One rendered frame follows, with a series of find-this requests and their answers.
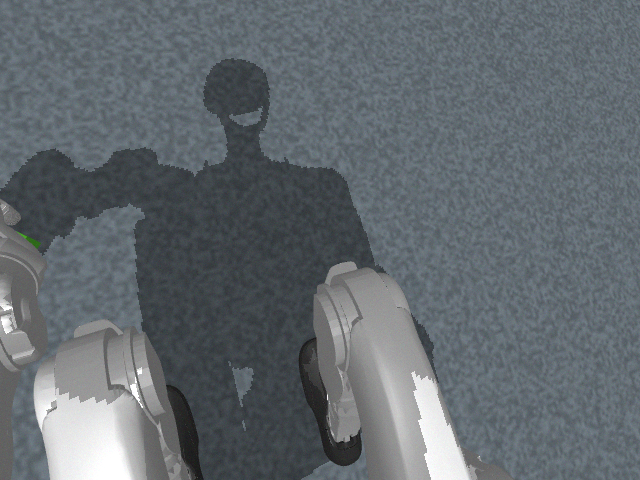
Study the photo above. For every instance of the left robot hand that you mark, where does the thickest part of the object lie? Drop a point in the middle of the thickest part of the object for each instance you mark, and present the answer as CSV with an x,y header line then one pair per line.
x,y
8,215

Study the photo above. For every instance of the left robot arm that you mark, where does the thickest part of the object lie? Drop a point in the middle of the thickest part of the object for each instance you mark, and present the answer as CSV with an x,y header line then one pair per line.
x,y
23,329

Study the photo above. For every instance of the left robot foot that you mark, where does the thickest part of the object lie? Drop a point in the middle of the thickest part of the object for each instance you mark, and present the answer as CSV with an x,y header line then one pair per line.
x,y
187,433

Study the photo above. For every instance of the right robot foot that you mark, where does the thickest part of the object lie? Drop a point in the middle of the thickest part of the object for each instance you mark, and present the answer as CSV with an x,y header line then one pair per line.
x,y
340,453

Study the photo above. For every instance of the right robot hand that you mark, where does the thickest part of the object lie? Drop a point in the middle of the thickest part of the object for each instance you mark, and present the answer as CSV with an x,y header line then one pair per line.
x,y
482,471

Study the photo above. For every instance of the small box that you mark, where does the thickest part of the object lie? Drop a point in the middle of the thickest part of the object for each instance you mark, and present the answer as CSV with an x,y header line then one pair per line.
x,y
32,241

